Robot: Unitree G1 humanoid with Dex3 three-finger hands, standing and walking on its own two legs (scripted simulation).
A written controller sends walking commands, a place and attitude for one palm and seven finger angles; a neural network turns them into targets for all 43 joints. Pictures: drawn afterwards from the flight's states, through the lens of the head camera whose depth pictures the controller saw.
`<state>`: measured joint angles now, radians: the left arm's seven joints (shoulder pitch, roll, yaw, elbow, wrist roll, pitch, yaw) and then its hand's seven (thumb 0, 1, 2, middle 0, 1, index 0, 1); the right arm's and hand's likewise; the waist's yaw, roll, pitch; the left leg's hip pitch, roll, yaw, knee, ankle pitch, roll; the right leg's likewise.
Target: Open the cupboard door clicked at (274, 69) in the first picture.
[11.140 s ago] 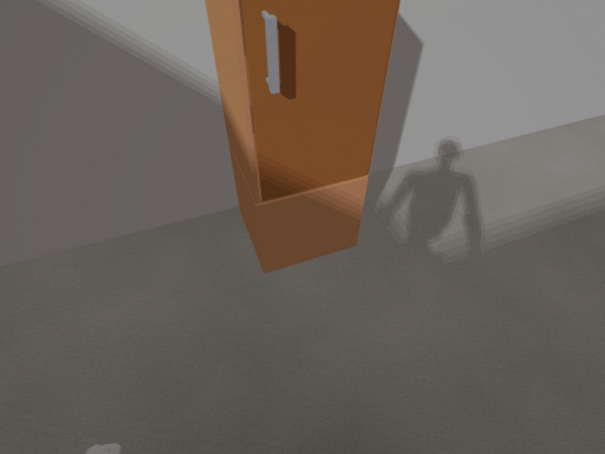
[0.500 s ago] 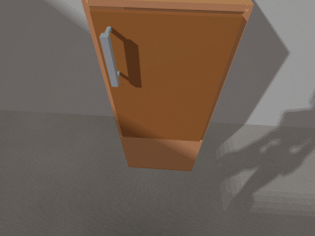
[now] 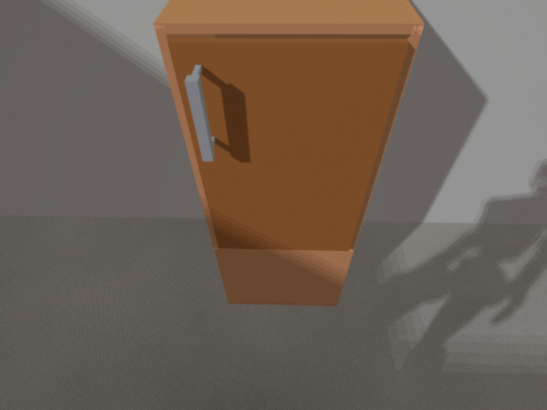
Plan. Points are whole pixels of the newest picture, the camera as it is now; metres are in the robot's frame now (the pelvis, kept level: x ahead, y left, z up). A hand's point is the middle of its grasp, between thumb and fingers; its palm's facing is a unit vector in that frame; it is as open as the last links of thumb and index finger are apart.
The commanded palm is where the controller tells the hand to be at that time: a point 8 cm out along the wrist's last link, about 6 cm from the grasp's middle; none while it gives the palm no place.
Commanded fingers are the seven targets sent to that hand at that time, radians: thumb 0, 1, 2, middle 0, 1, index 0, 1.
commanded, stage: come to a stop and stand still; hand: left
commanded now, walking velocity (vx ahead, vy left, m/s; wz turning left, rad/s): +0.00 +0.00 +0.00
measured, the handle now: (203, 115) +0.57 +0.16 +0.13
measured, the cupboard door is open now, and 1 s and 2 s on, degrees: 0 0 0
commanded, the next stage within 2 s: look again from close up in 0.08 s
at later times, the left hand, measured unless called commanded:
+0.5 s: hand out of the picture +0.05 +0.18 -0.17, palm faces -0.03 -0.97 -0.24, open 7.4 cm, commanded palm none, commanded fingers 0.00 0.90 0.90 -0.20 -0.30 -0.20 -0.30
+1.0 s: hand (159, 344) +0.21 +0.18 -0.01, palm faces +0.26 -0.96 -0.13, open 7.6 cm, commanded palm +0.13 +0.23 -0.04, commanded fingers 0.00 0.64 0.79 -0.22 -0.47 -0.22 -0.47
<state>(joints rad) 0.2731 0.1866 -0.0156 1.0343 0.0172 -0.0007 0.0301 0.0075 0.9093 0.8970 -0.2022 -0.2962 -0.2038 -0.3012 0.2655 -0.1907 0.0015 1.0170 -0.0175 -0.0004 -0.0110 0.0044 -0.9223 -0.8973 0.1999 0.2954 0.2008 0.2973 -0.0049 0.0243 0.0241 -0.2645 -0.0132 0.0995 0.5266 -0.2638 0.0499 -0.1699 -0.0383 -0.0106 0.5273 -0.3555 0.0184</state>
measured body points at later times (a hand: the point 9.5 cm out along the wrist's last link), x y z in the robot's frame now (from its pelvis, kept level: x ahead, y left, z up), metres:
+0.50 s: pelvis +0.01 -0.02 +0.01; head +0.03 -0.02 +0.45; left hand +0.05 +0.23 -0.15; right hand +0.06 -0.28 -0.15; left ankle +0.01 +0.09 -0.73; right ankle -0.05 -0.13 -0.73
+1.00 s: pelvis +0.00 -0.05 -0.01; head +0.03 -0.06 +0.44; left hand +0.19 +0.23 +0.00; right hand +0.14 -0.30 -0.12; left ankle +0.01 +0.09 -0.73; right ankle -0.05 -0.13 -0.73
